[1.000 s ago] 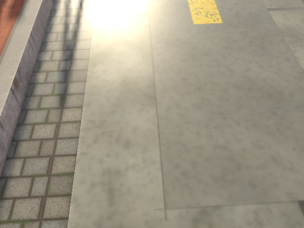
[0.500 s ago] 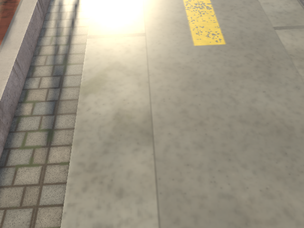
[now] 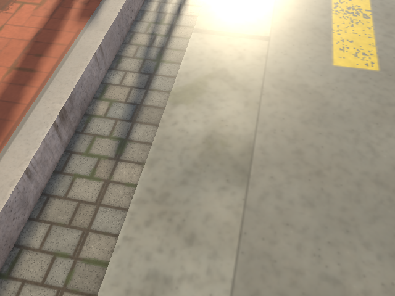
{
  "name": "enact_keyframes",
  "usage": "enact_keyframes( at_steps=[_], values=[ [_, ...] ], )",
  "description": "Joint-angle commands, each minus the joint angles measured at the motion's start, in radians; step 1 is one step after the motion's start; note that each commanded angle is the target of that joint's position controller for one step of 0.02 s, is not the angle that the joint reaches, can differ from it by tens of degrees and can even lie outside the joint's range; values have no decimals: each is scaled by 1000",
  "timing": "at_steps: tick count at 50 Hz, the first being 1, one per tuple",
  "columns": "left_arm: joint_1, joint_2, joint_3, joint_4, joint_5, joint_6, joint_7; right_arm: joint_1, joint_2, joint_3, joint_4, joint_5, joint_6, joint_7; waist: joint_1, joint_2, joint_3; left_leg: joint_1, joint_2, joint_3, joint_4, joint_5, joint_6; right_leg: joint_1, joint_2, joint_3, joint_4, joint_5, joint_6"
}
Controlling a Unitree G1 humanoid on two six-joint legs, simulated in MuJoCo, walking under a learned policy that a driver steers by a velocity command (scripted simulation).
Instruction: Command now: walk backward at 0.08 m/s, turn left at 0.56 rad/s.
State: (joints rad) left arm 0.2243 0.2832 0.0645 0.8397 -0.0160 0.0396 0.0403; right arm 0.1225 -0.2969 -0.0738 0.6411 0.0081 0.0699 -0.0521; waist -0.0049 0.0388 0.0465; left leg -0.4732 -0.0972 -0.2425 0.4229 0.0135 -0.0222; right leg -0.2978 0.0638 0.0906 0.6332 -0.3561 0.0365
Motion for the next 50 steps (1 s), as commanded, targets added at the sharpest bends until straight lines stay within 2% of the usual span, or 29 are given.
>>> enact_keyframes(
  at_steps=[1,2,3,4,5,6,7,8,10,13,15,18,21,24,25,26,27,28,29,30,31,32,33,35,37,42,46,48,50],
  values=[
    [194,160,50,1,18,-22,-6,50,-118,-42,-47,20,-5,-1,16,23,-127,8,60,-117,62,-587,40,179,-197,158,-336,-39,-108],
    [83,257,68,-35,57,-24,-11,37,-111,-54,-78,19,-21,9,-28,-326,-61,-167,-124,58,366,-614,3,54,-440,453,-409,105,-250],
    [-21,215,55,-81,97,-37,-8,12,-178,-73,-63,5,-34,11,-15,-296,-35,-185,-42,13,588,-598,-17,-49,-475,468,-443,112,-307],
    [-107,161,41,-109,77,-45,-1,64,-209,-86,-22,4,-28,12,-57,-198,-35,-131,-40,22,702,-504,-11,-61,-389,323,-409,113,-246],
    [-156,128,31,-125,47,-46,6,112,-167,-77,15,-6,-15,8,-77,-164,-38,-111,-46,41,784,-434,-19,-41,-314,218,-379,131,-189],
    [-169,103,21,-137,27,-46,12,139,-145,-71,31,-9,-2,5,-69,-160,-32,-124,-44,50,857,-395,-34,-10,-288,155,-365,152,-170],
    [-155,93,13,-143,21,-44,19,139,-133,-65,31,-5,2,6,-56,-155,-20,-134,-38,67,919,-376,-49,11,-272,112,-358,179,-170],
    [-122,87,7,-143,23,-40,25,120,-129,-62,20,3,1,5,-34,-163,-13,-154,-34,94,941,-361,-62,44,-261,80,-357,192,-181],
    [-34,93,4,-135,30,-32,34,64,-125,-54,-7,20,-5,1,20,-190,-8,-227,-6,114,855,-347,-85,181,-271,67,-344,211,-205],
    [48,136,18,-125,32,-28,39,19,-110,-42,-35,25,-10,5,77,-214,-24,-241,39,126,682,-375,-113,330,-322,89,-335,237,-231],
    [46,159,28,-130,30,-27,36,17,-100,-36,-47,23,-10,13,84,-222,-34,-195,79,156,600,-413,-119,338,-356,85,-341,253,-248],
    [0,182,40,-145,29,-26,24,18,-77,-22,-63,15,-9,29,77,-221,-38,-73,127,221,474,-451,-102,261,-366,22,-342,296,-256],
    [-28,198,50,-151,25,-26,8,31,-80,-20,-73,13,-5,45,63,-216,-68,47,127,279,365,-448,-66,207,-379,-35,-317,422,-265],
    [-66,207,57,-153,4,-28,-5,75,-83,-26,-69,15,7,63,22,-203,-101,153,126,303,198,-358,-7,189,-398,-70,-259,483,-241],
    [-82,200,57,-150,-6,-27,-6,116,-85,-31,-54,15,9,68,-6,-190,-110,229,111,322,80,-262,26,156,-386,-104,-214,455,-206],
    [-41,170,51,-129,-9,-28,-10,159,-111,-44,-36,14,10,64,-16,-140,-122,342,89,301,-12,-174,62,81,-353,-154,-136,350,-141],
    [-14,117,38,-125,16,-29,-19,201,-192,-69,-33,16,8,50,-12,65,-119,499,220,84,-73,43,128,-125,-261,-253,89,91,-41],
    [-66,80,21,-197,55,-32,-18,178,-299,-84,-73,0,-5,41,-2,296,-93,509,475,-281,-71,253,321,-403,-103,-249,326,-320,49],
    [-164,127,36,-218,41,-36,-6,179,-253,-73,-78,-35,-36,50,-77,171,-139,425,487,-287,-111,136,393,-396,-94,-72,495,-330,43],
    [-161,146,45,-217,19,-32,-4,122,-223,-59,-73,-36,-57,50,-35,145,-103,388,429,-196,-128,26,341,-404,-110,-40,533,-233,24],
    [-130,154,53,-194,17,-29,1,55,-197,-53,-77,-17,-67,46,-2,105,-76,361,365,-131,-128,-57,277,-404,-120,-26,517,-136,16],
    [-110,167,60,-179,28,-26,8,16,-167,-41,-83,0,-69,41,12,94,-69,349,336,-105,-124,-60,244,-400,-122,-18,498,-71,19],
    [-90,166,62,-173,35,-28,9,2,-155,-33,-87,3,-68,35,24,98,-78,320,311,-80,-121,-12,238,-361,-108,-23,511,-18,27],
    [-66,146,58,-171,28,-37,3,17,-152,-28,-87,-6,-64,28,28,90,-113,323,289,-65,-111,28,245,-325,-89,-25,501,36,41],
    [-79,129,51,-177,22,-40,1,39,-160,-29,-81,-5,-62,23,15,87,-113,344,275,-75,-102,14,245,-324,-80,-21,406,52,51],
    [-129,112,39,-198,19,-50,-8,57,-196,-42,-75,-2,-49,20,-16,112,-92,320,264,-155,-75,-78,254,-247,-54,-2,177,25,62],
    [-121,122,40,-206,8,-67,-23,37,-202,-44,-83,3,-37,29,-18,123,-109,305,260,-245,-34,12,255,-145,-25,3,61,-20,45],
    [-99,124,42,-205,5,-76,-31,18,-198,-44,-87,11,-32,30,-5,127,-125,323,248,-286,-1,84,241,-88,-18,4,-38,0,30],
    [-40,128,47,-188,9,-85,-36,-14,-181,-39,-94,26,-25,23,41,113,-138,286,196,-275,54,50,183,60,-35,-11,-267,197,3]
  ],
)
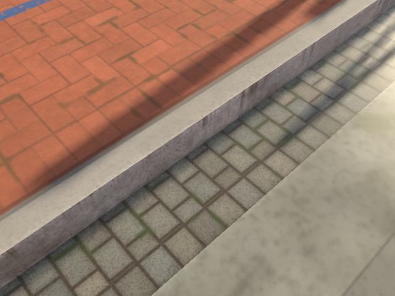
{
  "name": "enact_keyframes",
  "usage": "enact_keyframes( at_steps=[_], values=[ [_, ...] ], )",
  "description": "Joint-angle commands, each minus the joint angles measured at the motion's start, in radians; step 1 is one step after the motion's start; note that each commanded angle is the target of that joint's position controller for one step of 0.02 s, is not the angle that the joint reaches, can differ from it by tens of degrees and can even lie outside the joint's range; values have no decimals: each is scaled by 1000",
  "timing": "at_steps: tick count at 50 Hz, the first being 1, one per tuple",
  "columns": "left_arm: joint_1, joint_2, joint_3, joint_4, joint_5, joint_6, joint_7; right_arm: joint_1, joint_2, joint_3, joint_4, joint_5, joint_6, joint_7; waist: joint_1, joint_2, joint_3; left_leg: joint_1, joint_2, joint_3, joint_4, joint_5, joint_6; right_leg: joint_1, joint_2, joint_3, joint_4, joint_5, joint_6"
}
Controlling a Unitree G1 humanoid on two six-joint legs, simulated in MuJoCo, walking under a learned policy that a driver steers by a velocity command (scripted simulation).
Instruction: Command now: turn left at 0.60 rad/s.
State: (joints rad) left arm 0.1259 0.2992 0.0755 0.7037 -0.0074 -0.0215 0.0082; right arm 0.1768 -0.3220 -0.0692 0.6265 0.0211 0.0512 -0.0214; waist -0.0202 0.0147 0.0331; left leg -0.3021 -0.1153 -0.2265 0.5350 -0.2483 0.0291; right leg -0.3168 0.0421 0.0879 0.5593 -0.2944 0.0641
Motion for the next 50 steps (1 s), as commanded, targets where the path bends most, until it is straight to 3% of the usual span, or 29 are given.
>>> enact_keyframes(
  at_steps=[1,2,3,4,6,7,9,12,16,18,19,21,22,23,24,25,26,27,28,31,36,41,44,46,47,48,49,50],
  values=[
    [82,161,48,-52,13,-22,1,-33,-119,-33,-79,8,-7,-10,42,55,-160,25,162,-234,32,128,75,213,-144,81,-219,247,-71],
    [39,251,63,-61,35,-10,7,21,-76,-23,-92,2,-13,-9,-28,-238,-132,-179,-5,-31,217,-244,5,285,-341,312,-225,491,-211],
    [50,199,54,-72,50,-10,3,28,-161,-50,-77,-7,-20,-11,13,-255,-127,-248,-9,34,457,-436,-50,243,-456,419,-239,562,-348],
    [15,153,36,-85,43,-11,6,50,-211,-71,-57,-4,-18,-9,-4,-177,-110,-257,38,43,599,-378,-75,211,-439,340,-231,534,-349],
    [-43,108,23,-95,19,-4,16,61,-174,-71,-25,1,2,-12,-14,-137,-68,-286,58,71,683,-255,-112,195,-318,171,-216,421,-271],
    [-43,104,18,-96,13,-1,21,54,-147,-64,-26,3,9,-10,-4,-144,-55,-298,64,87,698,-217,-127,193,-299,126,-217,432,-266],
    [21,115,21,-81,16,10,33,6,-108,-48,-55,11,8,1,40,-172,-59,-333,92,159,613,-141,-133,235,-271,80,-280,160,-264],
    [93,152,33,-67,13,9,40,-76,-94,-35,-99,8,-9,17,99,-199,-52,-371,136,188,470,-142,-125,310,-317,120,-346,-90,-276],
    [87,196,50,-62,-3,-9,19,-78,-66,-17,-111,-2,-30,40,92,-178,-30,-241,168,243,277,-151,-73,237,-341,49,-380,-130,-260],
    [67,201,51,-60,-6,-13,4,-73,-69,-18,-109,-3,-30,46,79,-167,2,-153,155,276,181,-131,-50,179,-330,-16,-358,-9,-255],
    [65,208,53,-55,-10,-12,-2,-61,-73,-21,-110,-3,-29,47,68,-165,-4,-114,146,287,132,-108,-41,176,-334,-36,-326,77,-252],
    [34,207,53,-51,-34,-6,-8,23,-78,-30,-89,-5,-22,48,7,-155,-43,31,109,322,-28,14,-13,149,-323,-93,-206,209,-210],
    [50,171,41,-45,-35,-6,-10,98,-110,-49,-64,-3,-15,41,-23,-114,-82,174,80,313,-76,40,12,88,-288,-147,-79,235,-168],
    [66,111,21,-52,-7,-8,-13,199,-189,-80,-52,3,-12,27,-57,53,-139,364,191,130,-130,169,64,-69,-213,-239,206,103,-84],
    [25,41,-9,-139,43,-16,-7,203,-327,-100,-89,-8,-23,18,-28,332,-155,461,466,-369,-190,268,274,-418,-46,-224,513,-360,-6],
    [-8,117,12,-128,20,-22,-6,202,-241,-74,-95,-22,-50,32,-78,189,-174,411,505,-399,-229,287,345,-455,-60,-51,652,-386,-6],
    [-8,148,21,-126,-2,-21,-10,156,-195,-55,-90,-23,-66,35,-43,172,-119,363,464,-292,-222,305,310,-461,-87,-33,667,-312,-22],
    [6,162,27,-108,3,-18,-8,110,-169,-49,-89,-9,-70,33,-17,115,-84,318,401,-198,-213,304,256,-445,-114,-33,630,-228,-29],
    [0,170,30,-102,18,-16,-1,64,-160,-44,-95,-1,-64,27,-3,94,-65,281,367,-155,-213,338,222,-431,-122,-31,576,-157,-25],
    [28,138,22,-78,25,-11,1,7,-167,-36,-103,-24,-52,3,37,98,-99,203,309,-67,-205,579,212,-309,-85,-49,520,-12,8],
    [-44,96,2,-90,18,-1,3,45,-182,-41,-67,-6,-30,-18,10,103,-108,214,275,-73,-155,582,191,-273,-40,-32,298,55,36],
    [-118,103,3,-114,10,-8,-8,49,-190,-44,-53,-5,-15,-19,-11,113,-96,211,281,-181,-96,578,185,-222,-6,-4,169,33,22],
    [-111,112,10,-119,7,-19,-15,24,-185,-43,-59,0,-9,-19,-3,128,-100,226,267,-253,-51,570,167,-155,10,2,68,10,-2],
    [-67,117,18,-110,9,-29,-16,-21,-176,-39,-72,8,-9,-21,36,141,-102,201,220,-271,-16,498,128,-27,11,-14,-108,128,-29],
    [-33,139,27,-105,17,-34,-10,-29,-156,-33,-79,6,-13,-22,51,118,-123,143,180,-253,32,422,89,106,-43,8,-186,299,-57],
    [11,207,41,-116,33,-31,0,16,-102,-18,-88,-17,-19,-20,38,-54,-214,32,95,-145,232,138,32,307,-247,180,-170,587,-139],
    [34,224,40,-90,53,-21,-6,92,-100,-18,-87,-13,-23,-25,-8,-284,-196,-198,-63,-15,412,-485,-38,384,-426,449,-178,822,-330],
    [47,166,29,-92,23,-20,-7,154,-181,-40,-53,-29,-25,-23,-6,-216,-190,-224,7,-3,596,-503,-91,348,-477,484,-180,777,-387]
  ],
)
Over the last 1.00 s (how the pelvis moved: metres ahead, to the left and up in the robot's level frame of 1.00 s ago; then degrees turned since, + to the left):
-0.07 0.00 0.01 36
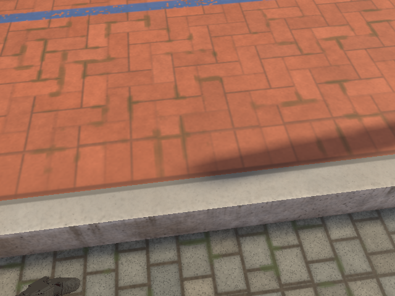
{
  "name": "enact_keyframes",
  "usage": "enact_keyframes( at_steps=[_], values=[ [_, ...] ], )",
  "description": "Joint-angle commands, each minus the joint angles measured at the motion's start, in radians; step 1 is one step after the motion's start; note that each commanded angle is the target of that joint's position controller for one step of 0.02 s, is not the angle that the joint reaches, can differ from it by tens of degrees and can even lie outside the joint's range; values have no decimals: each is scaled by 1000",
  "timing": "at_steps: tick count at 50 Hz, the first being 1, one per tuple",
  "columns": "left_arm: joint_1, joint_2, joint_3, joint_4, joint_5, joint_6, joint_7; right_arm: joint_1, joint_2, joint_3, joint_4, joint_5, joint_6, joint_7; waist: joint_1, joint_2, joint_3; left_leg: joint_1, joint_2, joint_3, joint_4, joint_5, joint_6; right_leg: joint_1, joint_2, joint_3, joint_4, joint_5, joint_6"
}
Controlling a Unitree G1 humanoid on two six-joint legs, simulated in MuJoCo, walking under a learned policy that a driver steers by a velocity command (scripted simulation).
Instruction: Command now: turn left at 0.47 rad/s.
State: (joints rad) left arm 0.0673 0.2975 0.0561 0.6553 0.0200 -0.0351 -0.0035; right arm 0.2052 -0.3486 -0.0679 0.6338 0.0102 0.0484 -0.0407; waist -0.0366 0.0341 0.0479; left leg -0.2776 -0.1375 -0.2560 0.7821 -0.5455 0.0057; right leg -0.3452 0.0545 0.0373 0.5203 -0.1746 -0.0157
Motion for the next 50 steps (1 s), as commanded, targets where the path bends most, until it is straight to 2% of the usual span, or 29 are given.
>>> enact_keyframes(
  at_steps=[1,2,3,6,9,12,14,15,16,17,18,19,20,22,24,28,32,34,36,38,39,40,41,42,43,44,45,47,50],
  values=[
    [72,130,36,-51,-11,-6,8,96,-179,-53,-42,-2,-17,-3,15,-185,-162,-270,55,44,430,-127,-89,335,-436,431,-130,578,-284],
    [57,113,31,-49,-14,-3,9,84,-166,-52,-23,5,-8,-5,15,-133,-151,-277,80,70,431,-49,-98,311,-358,336,-155,355,-234],
    [48,107,28,-42,-21,1,11,54,-148,-48,-31,4,-2,-5,24,-132,-123,-291,98,84,402,16,-99,281,-323,304,-194,133,-208],
    [94,127,29,-12,-24,3,16,0,-60,-15,-48,6,-18,20,57,-205,-78,-258,111,180,230,98,-88,233,-249,249,-313,-236,-187],
    [119,162,35,-1,-33,-1,15,-57,-32,3,-57,-10,-59,32,77,-199,-56,-161,137,220,7,103,-62,197,-254,258,-337,-206,-201],
    [145,199,43,10,-51,2,6,-47,-43,3,-40,-3,-95,41,65,-189,-41,-18,116,245,-212,164,-38,131,-250,262,-324,-176,-210],
    [145,194,39,12,-57,10,3,10,-44,-3,-9,4,-110,45,21,-163,-40,137,103,270,-399,337,-11,55,-225,259,-281,-197,-188],
    [158,169,31,13,-53,8,2,46,-55,-9,1,6,-113,42,0,-140,-59,251,117,259,-431,366,4,-9,-202,261,-247,-209,-157],
    [137,113,14,3,-46,-1,-2,134,-76,-18,13,8,-115,33,-49,-114,-97,410,199,193,-427,330,28,-127,-159,238,-150,-264,-102],
    [93,12,-16,-32,-37,-14,-9,240,-141,-32,22,-13,-114,19,-97,57,-146,539,406,-51,-495,124,99,-300,-50,112,130,-320,-23],
    [69,56,-6,-80,-58,-27,-4,237,-219,-59,44,-27,-114,28,-87,198,-74,428,547,-288,-600,-109,214,-441,-42,36,319,-394,-8],
    [92,132,17,-66,-66,-29,-1,186,-144,-40,32,-20,-127,29,-67,138,-8,392,527,-279,-620,-157,227,-486,-91,88,449,-344,-7],
    [131,146,27,-43,-67,-27,-5,144,-91,-24,31,-12,-137,28,-36,139,24,389,480,-195,-623,-84,193,-510,-101,99,493,-268,-8],
    [141,126,28,-25,-53,-20,-10,103,-57,-15,36,-11,-145,28,-17,108,49,375,437,-42,-640,151,160,-524,-126,100,522,-144,7],
    [119,86,18,-32,-49,-20,-19,93,-50,-15,38,-23,-151,26,-15,78,51,327,396,95,-652,365,147,-490,-129,74,515,-38,27],
    [46,46,-1,-71,-42,-21,-39,88,-82,-24,61,-20,-153,27,-28,58,54,237,356,272,-665,528,147,-379,-138,4,331,126,58],
    [-36,44,-5,-118,-48,-27,-62,118,-118,-36,97,0,-159,26,-34,32,73,273,392,341,-626,604,130,-334,-152,-8,195,210,7],
    [-68,54,-2,-132,-47,-33,-71,122,-129,-41,106,8,-154,27,-33,23,73,307,392,377,-579,704,113,-294,-121,-52,114,202,-22],
    [-28,92,16,-142,-41,-27,-73,127,-162,-51,110,8,-142,22,14,56,7,334,405,401,-434,1071,94,-171,-56,-112,114,89,-76],
    [155,158,51,-104,-40,-14,-63,120,-189,-59,103,17,-127,16,126,60,-116,325,388,420,-146,1242,62,71,5,-127,53,95,-132],
    [244,208,79,-59,-31,-13,-52,186,-127,-39,88,19,-127,16,145,-26,-203,29,315,454,114,1170,14,442,27,-97,31,102,-183],
    [339,244,102,-58,-31,-5,-33,130,-66,-8,50,4,-144,19,213,-214,-282,-337,173,431,536,503,-54,742,-174,280,-73,-17,-300],
    [328,235,80,-62,-22,-14,-34,121,-84,-2,9,9,-176,32,178,-260,-405,-409,129,231,640,60,-19,782,-305,561,-153,-32,-330],
    [275,211,68,-78,-15,-16,-31,26,-109,-5,-14,26,-187,39,175,-165,-333,-372,168,158,619,64,11,636,-299,536,-209,-63,-299],
    [222,208,66,-74,-16,-24,-30,-22,-97,0,-42,22,-191,38,129,-94,-187,-378,185,170,539,115,18,476,-282,481,-242,43,-294],
    [176,181,61,-73,-22,-32,-24,-13,-90,1,-35,4,-189,32,86,-60,-133,-365,223,170,452,146,8,388,-262,418,-247,150,-299],
    [133,162,57,-82,-22,-35,-20,1,-87,2,-24,-12,-186,30,59,-73,-93,-325,238,169,389,172,-6,303,-236,381,-262,239,-303],
    [105,141,53,-83,-15,-44,-10,28,-82,5,8,-25,-181,38,43,-84,-77,-290,242,183,326,244,-39,230,-212,325,-300,356,-315],
    [128,117,41,-33,-33,-56,17,-30,-22,31,0,-31,-188,44,45,-86,-46,-280,243,218,108,388,-82,167,-180,192,-328,486,-295]
  ],
)
Over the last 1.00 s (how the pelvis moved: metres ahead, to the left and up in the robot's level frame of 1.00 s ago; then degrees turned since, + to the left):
0.13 0.07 -0.01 36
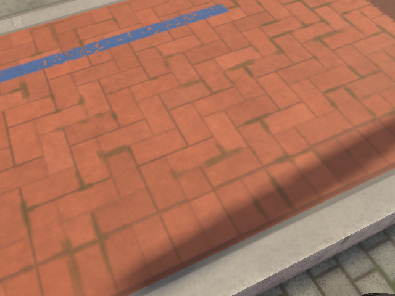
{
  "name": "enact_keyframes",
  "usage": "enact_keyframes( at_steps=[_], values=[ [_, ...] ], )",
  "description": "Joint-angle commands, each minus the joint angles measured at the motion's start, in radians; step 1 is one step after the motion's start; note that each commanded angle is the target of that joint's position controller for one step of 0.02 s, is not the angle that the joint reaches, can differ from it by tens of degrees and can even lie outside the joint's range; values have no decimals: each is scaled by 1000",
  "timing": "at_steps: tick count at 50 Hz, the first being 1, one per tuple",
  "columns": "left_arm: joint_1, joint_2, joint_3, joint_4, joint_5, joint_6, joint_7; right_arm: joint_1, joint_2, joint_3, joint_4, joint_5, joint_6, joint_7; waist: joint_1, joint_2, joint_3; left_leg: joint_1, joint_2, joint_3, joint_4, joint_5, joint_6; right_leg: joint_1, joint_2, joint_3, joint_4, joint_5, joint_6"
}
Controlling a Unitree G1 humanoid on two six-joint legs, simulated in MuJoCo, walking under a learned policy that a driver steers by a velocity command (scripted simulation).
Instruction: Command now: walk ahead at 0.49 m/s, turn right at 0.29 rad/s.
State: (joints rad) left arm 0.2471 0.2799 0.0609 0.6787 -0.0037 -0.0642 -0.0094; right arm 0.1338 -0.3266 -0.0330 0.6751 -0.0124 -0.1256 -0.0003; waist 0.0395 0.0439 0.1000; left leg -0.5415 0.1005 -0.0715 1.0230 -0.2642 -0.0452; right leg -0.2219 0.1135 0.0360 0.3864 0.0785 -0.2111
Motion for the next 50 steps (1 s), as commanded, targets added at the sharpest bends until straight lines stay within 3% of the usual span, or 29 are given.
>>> enact_keyframes(
  at_steps=[1,4,7,10,12,14,15,16,17,18,19,20,21,22,23,24,25,27,28,30,34,36,39,43,45,46,47,48,50],
  values=[
    [-63,130,32,-51,-7,-23,31,29,-11,12,-32,-8,-22,13,-22,-115,-107,47,-13,64,-212,196,-37,12,-204,132,-199,206,-81],
    [14,95,13,-6,12,-2,26,13,-23,14,-26,19,1,19,11,-160,-110,-87,8,47,-104,154,-19,166,-285,183,-198,141,-56],
    [321,124,21,104,-1,32,29,-272,32,36,-126,25,20,23,154,-105,-37,-607,-20,109,70,-119,-4,671,-351,263,-92,305,-43],
    [488,95,18,186,30,51,56,-339,95,61,-184,87,32,12,193,-229,-13,-1090,-62,-65,696,-527,-8,897,-515,390,-20,385,-90],
    [538,57,-4,251,30,27,64,-357,156,89,-254,110,39,-10,147,-198,42,-1532,-88,-228,1286,-833,2,982,-633,391,51,468,-68],
    [434,16,-31,263,16,13,71,-404,249,142,-337,92,22,22,48,-67,85,-1592,-44,-187,1335,-821,69,780,-591,232,34,451,65],
    [351,1,-44,254,-14,16,77,-477,277,170,-396,67,-1,51,9,26,102,-1383,3,-16,1005,-681,69,503,-470,91,-70,335,139],
    [212,56,-43,226,-28,27,100,-402,270,188,-429,19,-17,84,-85,98,-12,-669,22,153,554,-309,72,-18,-367,-22,-297,327,137],
    [181,87,-39,199,-13,-8,95,-231,220,153,-357,3,-18,96,-129,89,-209,223,-105,251,448,180,71,-461,-288,-80,-382,507,78],
    [156,209,-20,187,-21,-55,67,27,126,90,-262,36,-14,73,-238,-79,-412,690,-189,266,468,317,61,-496,-252,-101,-247,995,57],
    [95,378,28,182,-44,-61,35,259,-1,22,-199,25,1,35,-384,-215,-530,820,-194,177,234,261,76,-274,-267,-80,-5,1244,92],
    [89,345,41,166,-49,-43,32,395,-119,-27,-108,4,25,6,-408,-118,-498,806,-176,-29,-163,301,113,-154,-230,15,370,701,157],
    [221,187,14,156,48,-34,5,335,-266,-45,-60,-17,49,-10,-184,329,-479,763,-5,-505,-172,910,237,-185,-43,43,874,-437,227],
    [387,125,9,187,48,-59,-39,292,-219,-20,-98,-74,60,-7,-114,429,-689,718,130,-753,-393,1044,353,-247,-3,235,1229,-513,203],
    [353,101,15,156,7,-62,-60,261,-139,-19,-71,-37,65,18,-92,269,-602,612,130,-826,-514,635,362,-329,-7,178,1333,-490,188],
    [237,28,-7,111,-6,-52,-50,192,-72,-16,-47,29,51,44,-69,67,-355,432,76,-770,-560,227,315,-438,-33,112,1330,-473,183],
    [171,-18,-30,78,7,-37,-29,113,-11,-8,-42,41,37,53,-27,-50,-209,260,55,-717,-561,43,282,-492,-81,114,1291,-440,171],
    [105,15,-32,17,10,-1,2,66,51,-1,-8,14,26,55,11,-7,-127,45,25,-645,-595,-22,290,-469,-103,97,1462,-465,150],
    [86,10,-40,-17,9,2,3,75,87,10,22,10,25,51,37,14,-126,29,13,-580,-604,-4,291,-515,-111,91,1499,-458,129],
    [46,-2,-65,-70,16,-3,11,77,51,0,44,36,28,50,72,-6,-91,6,-43,-389,-651,21,295,-580,-151,51,1267,-417,121],
    [-166,39,-69,-149,66,-40,18,120,4,-11,31,41,22,5,-7,-54,-147,67,-108,-219,-741,361,285,-368,-164,-35,621,-105,187],
    [-280,-6,-85,-172,34,-44,13,235,-33,-27,48,52,26,-4,-82,-50,-151,178,-100,-225,-776,287,266,-308,-110,-51,350,-66,212],
    [-308,48,-57,-154,-5,-42,-4,288,-61,-36,62,48,43,-10,-111,31,-109,348,-10,-290,-798,180,253,-288,-105,-9,140,33,227],
    [-320,72,-31,-146,-7,-54,-12,307,-75,-34,75,25,70,-3,-134,61,-80,551,49,-292,-691,451,227,-282,-90,-36,47,-115,165],
    [-185,107,-3,-109,2,-65,-10,271,-86,-35,67,16,76,-1,-63,73,-182,574,8,-227,-503,766,200,-68,-87,-49,8,-126,97],
    [-10,144,9,-79,8,-68,-9,224,-66,-22,37,-4,73,-2,21,53,-320,442,-15,-195,-304,726,181,198,-193,74,75,-89,18],
    [135,229,36,-57,19,-62,-5,291,-26,-5,20,-1,55,0,42,-145,-460,89,-153,-85,44,418,85,574,-386,443,75,-168,-155],
    [163,180,32,-25,-16,-51,-10,301,-31,1,15,7,37,-1,38,-298,-419,-139,-205,-52,238,-238,46,616,-482,712,-66,-336,-219],
    [78,109,11,-44,-8,-34,0,111,-86,-9,-30,30,0,17,33,-124,-162,-251,-103,-76,297,-145,64,358,-403,570,-139,-466,-133]
  ],
)
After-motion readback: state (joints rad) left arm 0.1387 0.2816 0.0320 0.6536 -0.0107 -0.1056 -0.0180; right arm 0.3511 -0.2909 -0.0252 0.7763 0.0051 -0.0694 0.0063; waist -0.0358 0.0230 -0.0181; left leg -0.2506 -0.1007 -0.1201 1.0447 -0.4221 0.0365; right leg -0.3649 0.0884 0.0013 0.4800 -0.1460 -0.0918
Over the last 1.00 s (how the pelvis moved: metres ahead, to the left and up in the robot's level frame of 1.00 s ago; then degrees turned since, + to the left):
0.36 -0.09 0.01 -22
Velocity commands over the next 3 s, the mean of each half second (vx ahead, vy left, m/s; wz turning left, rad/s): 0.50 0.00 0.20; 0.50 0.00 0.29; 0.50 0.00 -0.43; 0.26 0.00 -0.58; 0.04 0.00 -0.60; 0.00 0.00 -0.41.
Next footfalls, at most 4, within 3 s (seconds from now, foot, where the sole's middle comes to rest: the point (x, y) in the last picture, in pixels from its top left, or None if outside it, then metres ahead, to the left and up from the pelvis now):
0.40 left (135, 264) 0.48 0.26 -0.64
0.92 right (172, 177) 0.79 0.17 -0.64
1.36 left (105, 131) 0.99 0.45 -0.64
1.82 right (177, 89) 1.22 0.19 -0.64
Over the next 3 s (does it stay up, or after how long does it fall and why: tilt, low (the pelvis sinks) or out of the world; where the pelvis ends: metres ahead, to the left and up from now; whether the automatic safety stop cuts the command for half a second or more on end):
stays up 1.12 0.29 0.14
